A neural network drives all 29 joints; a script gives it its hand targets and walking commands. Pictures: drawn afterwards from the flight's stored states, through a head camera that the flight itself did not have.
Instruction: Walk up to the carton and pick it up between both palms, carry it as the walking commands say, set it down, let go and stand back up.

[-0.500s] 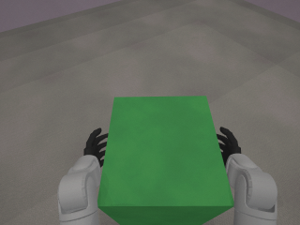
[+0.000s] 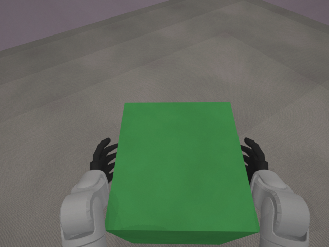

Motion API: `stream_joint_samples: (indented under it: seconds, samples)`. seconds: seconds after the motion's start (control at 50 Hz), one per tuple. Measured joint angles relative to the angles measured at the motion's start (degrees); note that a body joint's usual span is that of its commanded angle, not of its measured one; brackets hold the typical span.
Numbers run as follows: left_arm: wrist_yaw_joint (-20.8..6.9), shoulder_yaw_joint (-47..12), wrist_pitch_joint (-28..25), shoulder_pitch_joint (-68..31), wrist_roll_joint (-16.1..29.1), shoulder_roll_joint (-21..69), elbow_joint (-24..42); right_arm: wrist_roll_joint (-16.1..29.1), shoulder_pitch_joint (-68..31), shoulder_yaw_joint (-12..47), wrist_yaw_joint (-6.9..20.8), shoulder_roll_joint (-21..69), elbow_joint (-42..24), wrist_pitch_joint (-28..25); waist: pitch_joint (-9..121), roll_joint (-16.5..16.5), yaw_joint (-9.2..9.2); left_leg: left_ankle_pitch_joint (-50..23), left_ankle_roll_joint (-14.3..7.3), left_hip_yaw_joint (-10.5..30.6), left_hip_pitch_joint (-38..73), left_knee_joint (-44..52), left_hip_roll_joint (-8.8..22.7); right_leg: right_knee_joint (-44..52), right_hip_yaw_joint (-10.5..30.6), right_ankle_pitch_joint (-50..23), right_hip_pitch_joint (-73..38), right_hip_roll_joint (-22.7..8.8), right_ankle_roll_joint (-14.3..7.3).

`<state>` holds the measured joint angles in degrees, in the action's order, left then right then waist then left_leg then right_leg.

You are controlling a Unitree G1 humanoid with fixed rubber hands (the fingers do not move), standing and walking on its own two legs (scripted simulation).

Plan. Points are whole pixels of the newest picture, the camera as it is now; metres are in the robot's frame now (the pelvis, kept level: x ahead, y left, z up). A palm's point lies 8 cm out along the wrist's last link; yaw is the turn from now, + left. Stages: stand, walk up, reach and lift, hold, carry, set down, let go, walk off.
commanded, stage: carry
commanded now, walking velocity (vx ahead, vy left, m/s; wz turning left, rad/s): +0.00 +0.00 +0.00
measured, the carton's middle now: (176, 180) +0.27 +0.00 +0.00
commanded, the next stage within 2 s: none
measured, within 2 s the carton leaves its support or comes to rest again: neither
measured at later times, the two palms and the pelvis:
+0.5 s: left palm (95, 138) +0.36 +0.20 +0.06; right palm (224, 135) +0.36 -0.13 +0.06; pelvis +0.11 +0.04 -0.01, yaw -1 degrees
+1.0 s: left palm (95, 141) +0.37 +0.21 +0.04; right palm (217, 140) +0.37 -0.11 +0.03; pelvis +0.11 +0.05 -0.02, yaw -1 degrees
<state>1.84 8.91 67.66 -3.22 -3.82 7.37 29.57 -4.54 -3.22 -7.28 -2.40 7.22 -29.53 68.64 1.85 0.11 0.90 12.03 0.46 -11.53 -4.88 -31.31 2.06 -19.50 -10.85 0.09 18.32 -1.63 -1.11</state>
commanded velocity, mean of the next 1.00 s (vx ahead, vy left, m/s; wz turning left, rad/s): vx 0.00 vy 0.00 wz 0.00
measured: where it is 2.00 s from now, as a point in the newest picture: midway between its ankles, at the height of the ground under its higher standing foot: outside the picture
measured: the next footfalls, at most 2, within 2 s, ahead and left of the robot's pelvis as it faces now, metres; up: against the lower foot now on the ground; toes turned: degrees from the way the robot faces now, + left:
left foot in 0.16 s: +0.06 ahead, +0.13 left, +0.00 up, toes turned +7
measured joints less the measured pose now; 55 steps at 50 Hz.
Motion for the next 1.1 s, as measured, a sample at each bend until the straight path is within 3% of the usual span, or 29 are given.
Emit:
stream_joint_samples:
  seconds: [0.02,0.06,0.1,0.12,0.16,0.18,0.2,0.32,0.48,0.68,0.8,0.88,0.92,0.96,1.04,1.1]
  samples:
    - [0.0,-0.8,-0.3,-0.1,-0.2,0.0,-0.2,0.3,0.2,-0.6,0.0,-0.2,-0.6,0.1,0.3,0.0,-0.09,4.1,0.2,1.4,-2.5,-6.6,-0.1,-0.4,-0.4,0.2,-0.6,-0.3,-1.3]
    - [0.1,-1.6,-1.2,-0.1,-0.7,-0.1,-1.9,0.6,-0.7,-1.1,0.1,-0.8,0.6,0.3,1.2,1.6,-0.53,12.3,0.3,5.2,-7.0,-13.7,-0.2,-2.6,-0.2,7.9,-0.9,0.6,-2.6]
    - [0.1,-1.3,-1.3,-0.2,-1.1,-0.1,-3.8,0.3,-1.6,-1.1,0.1,-1.2,2.8,0.8,1.5,3.0,-0.57,16.6,0.5,7.0,-9.3,-10.2,0.4,-3.5,0.1,11.1,-1.5,1.2,-2.7]
    - [0.2,-1.0,-1.2,-0.3,-1.1,-0.1,-4.2,0.3,-1.9,-1.1,0.1,-1.1,3.4,1.0,1.4,3.2,-0.55,15.9,0.6,7.0,-10.0,-6.6,0.8,-3.9,0.2,11.6,-1.7,1.2,-2.3]
    - [0.2,-0.7,-1.1,-0.3,-1.0,-0.1,-4.2,0.2,-2.3,-1.2,0.0,-0.8,3.8,1.0,0.9,3.6,-0.34,8.0,0.6,6.2,-10.3,2.1,1.9,-5.6,0.2,13.0,-2.2,1.2,-1.6]
    - [0.2,-0.6,-1.2,-0.1,-0.9,-0.1,-4.2,0.2,-2.1,-1.3,0.0,-0.6,3.9,0.9,0.9,3.6,-0.46,2.8,0.6,5.7,-9.9,3.5,2.2,-6.7,0.3,14.0,-2.4,1.2,-1.3]
    - [0.2,-0.4,-1.2,0.3,-0.8,-0.2,-4.5,0.0,-1.7,-1.3,0.0,-0.2,4.2,0.7,1.4,3.2,-0.56,2.5,0.4,5.3,-9.5,3.1,2.1,-7.4,0.6,15.0,-2.7,0.9,-1.0]
    - [0.2,0.3,-0.4,-0.3,-0.9,-0.2,-5.3,-0.4,-2.3,-1.2,0.0,0.1,5.8,0.6,4.7,1.5,-0.91,8.3,-0.4,4.6,-8.6,2.0,0.7,-9.1,1.4,17.6,-3.0,-0.6,0.4]
    - [-0.2,0.8,-3.3,-1.2,-1.8,-0.1,-10.5,-1.2,-2.9,-1.8,0.5,0.1,11.3,-2.6,5.3,0.8,-1.0,5.3,-1.0,3.8,-8.0,0.4,-0.5,-11.5,2.1,15.4,-3.2,-2.3,1.7]
    - [-0.8,0.5,-8.2,-0.5,-2.4,-0.2,-13.6,-1.3,-1.7,-1.7,1.0,0.0,14.1,-7.9,4.7,1.0,-0.27,3.8,-1.4,3.2,-6.4,2.8,-1.2,-9.5,2.2,13.6,-4.5,-2.8,2.0]
    - [-1.2,-0.1,-11.2,0.3,-2.8,-0.1,-14.8,-1.1,-0.5,-1.7,1.2,-0.1,15.0,-11.0,4.2,0.9,-0.46,3.9,-0.5,2.8,-6.6,2.2,-1.2,-8.4,2.4,13.3,-4.9,-2.8,2.0]
    - [-1.5,0.1,-13.5,0.6,-3.3,-0.2,-16.2,-1.6,-0.8,-1.6,1.6,0.0,17.0,-13.2,4.2,0.9,0.12,5.3,-2.1,2.8,-4.4,6.7,-1.8,-14.0,2.4,14.3,-1.6,-3.3,2.0]
    - [-1.8,0.6,-15.0,0.5,-3.6,-0.4,-18.0,-2.3,-1.2,-1.3,1.9,0.1,19.3,-15.0,4.0,0.9,0.07,6.6,-2.9,2.7,-4.5,6.0,-1.8,-10.9,2.1,16.2,-1.7,-2.8,1.9]
    - [-1.8,0.6,-16.2,0.6,-3.5,-0.3,-18.5,-2.3,-0.8,-1.1,2.0,-0.2,19.7,-16.3,3.7,1.2,-0.13,8.5,-2.7,3.0,-5.5,3.3,-1.7,-7.3,1.4,14.7,-2.9,-2.4,1.7]
    - [-1.7,-0.3,-17.4,1.2,-3.3,-0.1,-18.5,-1.7,0.1,-0.9,1.9,-1.1,18.4,-16.5,3.7,2.9,-0.67,10.8,-1.5,3.7,-7.3,-0.5,-0.6,-9.1,0.8,16.5,-2.1,-1.9,1.9]
    - [-1.7,0.0,-18.5,1.0,-3.7,-0.2,-20.5,-2.1,-0.4,-1.3,2.1,-0.7,20.7,-17.6,4.3,2.4,-0.71,11.6,-2.9,3.7,-6.6,1.3,-1.3,-11.2,0.8,17.2,-0.9,-2.6,2.2]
